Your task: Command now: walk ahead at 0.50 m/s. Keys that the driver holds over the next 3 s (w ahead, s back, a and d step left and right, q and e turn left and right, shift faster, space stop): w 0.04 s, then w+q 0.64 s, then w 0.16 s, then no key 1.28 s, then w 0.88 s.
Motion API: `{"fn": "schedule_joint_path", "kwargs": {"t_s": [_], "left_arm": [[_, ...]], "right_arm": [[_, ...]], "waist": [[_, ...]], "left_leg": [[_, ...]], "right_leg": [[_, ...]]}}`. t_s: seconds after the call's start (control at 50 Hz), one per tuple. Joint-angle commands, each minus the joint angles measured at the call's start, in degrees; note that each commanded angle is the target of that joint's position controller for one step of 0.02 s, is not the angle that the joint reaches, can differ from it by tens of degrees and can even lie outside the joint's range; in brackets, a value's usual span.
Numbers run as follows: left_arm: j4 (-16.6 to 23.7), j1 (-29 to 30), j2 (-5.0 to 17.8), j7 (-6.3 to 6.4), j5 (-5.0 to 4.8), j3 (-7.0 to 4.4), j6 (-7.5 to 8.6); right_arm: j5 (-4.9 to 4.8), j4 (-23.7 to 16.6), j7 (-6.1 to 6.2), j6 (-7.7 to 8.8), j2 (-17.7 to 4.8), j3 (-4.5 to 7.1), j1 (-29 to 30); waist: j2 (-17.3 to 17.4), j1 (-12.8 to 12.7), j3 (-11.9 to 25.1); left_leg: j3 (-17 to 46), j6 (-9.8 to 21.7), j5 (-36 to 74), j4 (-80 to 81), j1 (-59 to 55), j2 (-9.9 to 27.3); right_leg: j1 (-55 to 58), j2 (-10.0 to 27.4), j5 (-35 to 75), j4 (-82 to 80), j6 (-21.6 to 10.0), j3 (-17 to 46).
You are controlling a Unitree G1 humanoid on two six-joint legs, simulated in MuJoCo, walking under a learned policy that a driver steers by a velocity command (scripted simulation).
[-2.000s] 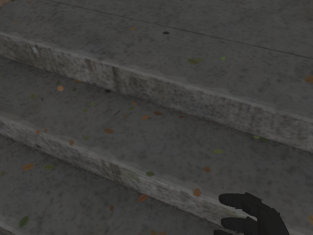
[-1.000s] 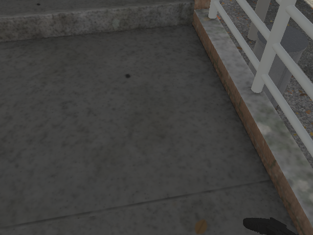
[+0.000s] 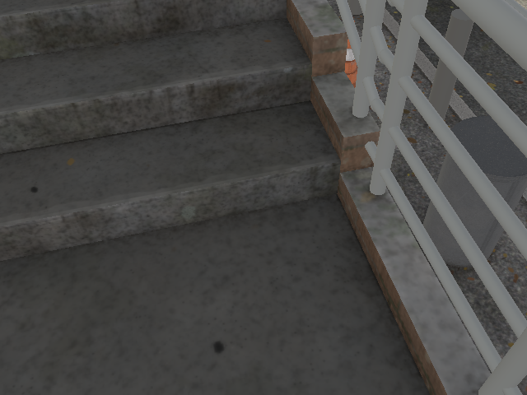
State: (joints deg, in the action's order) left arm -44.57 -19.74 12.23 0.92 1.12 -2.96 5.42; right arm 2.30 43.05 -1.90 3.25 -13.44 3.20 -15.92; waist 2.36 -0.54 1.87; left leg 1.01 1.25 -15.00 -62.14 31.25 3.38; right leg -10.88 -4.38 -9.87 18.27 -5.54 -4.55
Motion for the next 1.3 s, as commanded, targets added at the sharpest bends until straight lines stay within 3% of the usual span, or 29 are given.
{"fn": "schedule_joint_path", "kwargs": {"t_s": [0.02,0.1,0.18,0.24,0.28,0.3,0.32,0.34,0.36,0.4,0.44,0.54,0.62,0.72,0.8,0.82,0.84,0.86,0.88,0.9,0.92,0.94,1.04,1.16,1.22,1.24,1.26,1.28,1.3], "left_arm": [[2.7,0.2,4.1,-0.49,-0.56,-0.05,1.1],[0.7,-3.4,6.5,-1.23,-0.66,-0.39,0.74],[-1.4,-5.4,8.6,-0.81,-0.24,-0.46,0.61],[-2.4,-5.2,9.6,0.39,0.21,-0.61,0.09],[-4.0,-5.7,11.5,1.3,0.02,-0.93,-0.34],[-4.0,-6.0,10.7,1.68,0.35,-0.66,-0.72],[-0.2,-6.2,7.7,1.56,-0.75,0.06,-0.71],[1.9,-6.4,6.7,1.05,-0.49,0.19,-0.16],[3.1,-2.0,7.8,0.38,0.26,-0.11,-0.3],[4.3,1.8,6.5,0.8,-0.09,0.47,0.46],[4.7,0.4,6.7,0.45,1.89,0.48,-1.04],[6.5,6.8,5.0,-0.96,2.63,1.17,-3.73],[8.2,15.8,6.5,-1.46,1.35,0.77,-3.26],[9.9,25.3,6.1,-1.75,0.41,1.49,-1.91],[6.6,14.4,8.2,-0.85,0.19,-0.11,-0.46],[5.6,9.4,10.4,0.02,0.96,-1.1,0.02],[4.2,-3.2,14.6,0.57,1.23,-2.27,0.36],[2.5,-8.1,19.9,0.54,1.69,-3.91,-0.19],[1.8,-6.5,16.4,-0.16,-0.12,-3.37,-0.19],[2.5,-1.0,11.7,-0.79,-1.04,-2.16,-0.18],[2.4,2.0,8.3,-1.21,-1.14,-1.13,-0.03],[1.9,3.5,6.6,-1.19,-1.05,-0.41,0.11],[-1.7,4.2,7.2,-1.64,-0.76,-0.2,0.92],[-4.4,-0.7,8.3,-0.5,-1.9,-1.12,0.4],[-4.8,0.6,7.9,0.04,-1.0,-1.28,-1.53],[-5.1,-0.5,6.3,0.38,-0.64,-0.82,-1.66],[-5.2,-2.7,3.8,0.86,-0.42,0.12,-1.32],[-6.4,-11.0,0.1,0.9,-0.05,1.02,-1.22],[-8.4,-10.6,1.5,1.51,-1.04,0.81,-2.36]], "right_arm": [[0.16,-3.7,-1.21,-0.71,-1.0,-0.26,1.0],[-1.41,-5.5,-1.84,-1.06,0.6,-1.49,8.9],[-1.55,-7.9,-1.84,-1.31,-0.6,-1.42,14.4],[-0.77,-7.3,-1.0,-1.05,-1.5,-0.82,13.4],[0.48,-5.8,-0.16,-0.22,-3.0,0.15,5.6],[1.26,-2.9,0.06,0.53,-6.0,1.64,-4.2],[1.42,-2.5,1.14,0.74,-11.9,3.39,-11.8],[-0.8,-2.6,1.11,0.53,-13.6,3.7,-10.6],[-1.68,-2.5,0.68,0.41,-12.6,3.6,-9.0],[-1.35,-2.5,1.02,0.0,-9.5,3.01,-3.8],[-1.88,-2.6,1.12,-0.28,-7.4,2.24,-2.4],[-2.0,-2.5,1.66,-0.18,-9.7,2.47,-4.1],[-2.46,-0.4,1.36,0.45,-10.3,2.94,-9.7],[-1.32,-0.9,1.49,-0.07,-11.8,3.46,-11.3],[-1.02,-0.3,1.79,0.31,-10.9,3.33,-11.3],[-1.01,0.1,1.44,0.73,-10.2,2.92,-11.6],[-1.5,-1.1,0.9,1.13,-7.3,2.07,-8.6],[-3.08,-1.7,1.24,0.81,-4.7,1.62,-14.5],[-0.11,-0.3,1.49,0.36,-7.3,1.86,-13.1],[-0.33,-0.4,1.21,0.47,-6.6,1.76,-10.5],[-0.19,-0.6,1.03,0.5,-6.0,1.41,-8.2],[0.1,-1.0,0.9,0.03,-5.7,1.36,-6.6],[-0.18,0.8,0.46,-1.68,-3.2,0.22,-6.7],[-0.55,0.2,1.97,-1.72,-1.0,-0.94,2.8],[-0.07,2.0,3.06,-0.45,-1.2,-0.47,2.6],[0.44,2.7,3.35,0.05,-1.5,-0.4,1.7],[1.18,3.0,3.7,0.85,-4.8,0.08,-0.4],[0.78,2.2,3.49,1.21,-8.1,0.59,0.0],[-1.15,3.0,3.3,0.53,-5.7,0.36,-1.8]], "waist": [[-6.4,1.5,-3.7],[-7.4,-1.3,-5.1],[-6.1,-2.5,-6.8],[-6.9,-2.0,-5.5],[-7.2,2.0,-0.1],[-6.1,5.8,5.4],[4.5,7.8,11.9],[14.9,5.1,14.9],[6.3,5.2,12.3],[-1.9,1.6,2.5],[-1.3,-0.9,1.2],[-0.5,-0.1,0.1],[1.6,3.6,-3.2],[1.6,6.8,-4.1],[3.2,2.6,-1.2],[2.6,0.6,1.1],[-4.0,-5.9,9.1],[-16.1,-4.8,14.0],[-13.2,-3.8,10.2],[-7.8,-1.6,4.2],[-4.3,-0.4,3.0],[-5.0,0.9,1.7],[-11.2,4.0,3.3],[-11.3,0.4,1.1],[-9.8,0.5,-1.7],[-6.5,0.9,-1.3],[-0.7,0.5,0.7],[8.9,-3.2,2.7],[10.7,0.1,4.4]], "left_leg": [[-0.8,-1.7,4.9,7.2,7.2,3.1],[-3.6,-0.4,14.7,19.6,2.8,2.2],[-4.5,3.5,14.9,24.3,3.2,1.3],[-7.1,5.7,7.8,28.8,-0.8,-3.2],[-8.4,8.1,3.5,33.8,-12.0,-7.9],[-4.3,10.2,5.0,34.1,-25.0,-6.1],[16.3,15.2,1.7,33.8,-41.2,8.0],[41.7,21.6,9.9,41.6,-48.3,17.5],[37.4,21.4,12.4,42.6,-46.3,15.8],[24.8,16.3,15.2,45.8,-31.0,11.4],[18.6,13.8,18.6,48.1,-24.3,7.3],[15.3,14.7,17.5,50.4,-19.8,3.1],[16.8,11.4,15.0,50.7,-22.8,2.3],[19.5,11.6,17.4,46.8,-26.3,3.0],[18.2,8.1,28.9,39.4,-26.4,2.3],[16.7,7.3,30.6,32.0,-23.5,-0.1],[12.3,5.4,24.5,16.9,-14.6,-3.0],[3.0,2.6,-3.9,-2.4,2.0,-12.9],[4.7,3.1,-15.5,-10.9,8.7,-10.7],[5.9,3.0,-11.6,-14.6,9.5,-8.6],[6.1,2.4,-9.4,-13.0,7.2,-7.2],[5.7,1.7,-8.9,-9.6,5.4,-5.5],[2.7,0.0,-2.0,4.3,-2.3,-5.2],[-2.9,0.2,8.0,23.9,-10.7,-3.8],[-3.5,1.4,8.3,33.2,-16.5,-3.6],[-1.1,2.1,10.8,37.1,-20.5,-2.6],[6.1,2.9,22.1,37.6,-26.3,4.8],[15.8,7.9,36.6,37.7,-29.6,14.6],[17.3,12.6,35.3,39.7,-26.3,14.9]], "right_leg": [[2.3,13.9,13.1,-10.9,-8.0,11.3],[2.3,13.1,19.5,-11.4,-5.8,5.2],[9.4,16.7,20.7,-11.6,-5.6,3.4],[15.6,17.1,37.0,-4.4,-3.6,-0.6],[15.2,16.3,47.6,10.9,-1.9,-4.2],[8.4,14.8,39.4,23.0,-0.1,-5.2],[-9.4,10.5,19.0,42.6,2.1,-6.8],[-25.5,1.2,-19.4,57.2,3.3,-1.2],[-30.0,4.5,-15.9,60.7,3.0,6.4],[-28.3,8.1,-8.6,54.8,2.8,7.2],[-24.0,9.5,-7.8,47.8,4.5,7.3],[-25.8,9.1,-2.1,38.2,8.2,5.8],[-28.9,8.8,8.2,27.5,9.0,6.2],[-25.1,6.5,7.2,18.3,8.3,5.4],[-7.7,2.9,1.9,8.2,5.7,2.9],[0.8,4.5,-1.5,7.7,4.0,4.6],[16.5,15.4,-4.5,9.5,-0.8,15.3],[26.9,27.8,-9.6,3.3,-9.1,40.5],[22.8,29.2,-4.5,0.8,-10.7,49.1],[15.5,26.9,3.5,2.0,-10.6,40.5],[9.7,24.9,13.3,2.2,-10.1,32.5],[5.7,22.4,20.0,1.6,-8.3,26.7],[-0.4,17.2,45.7,0.5,-5.2,11.3],[-2.0,15.4,29.3,-0.1,-1.9,7.8],[-4.0,14.9,18.7,3.9,-1.3,9.5],[-4.8,13.5,14.7,6.9,0.2,9.6],[-7.7,11.4,6.5,10.9,2.0,8.3],[-10.7,5.7,-13.8,15.8,3.7,3.9],[-7.2,4.4,-17.0,18.0,4.1,3.0]]}}
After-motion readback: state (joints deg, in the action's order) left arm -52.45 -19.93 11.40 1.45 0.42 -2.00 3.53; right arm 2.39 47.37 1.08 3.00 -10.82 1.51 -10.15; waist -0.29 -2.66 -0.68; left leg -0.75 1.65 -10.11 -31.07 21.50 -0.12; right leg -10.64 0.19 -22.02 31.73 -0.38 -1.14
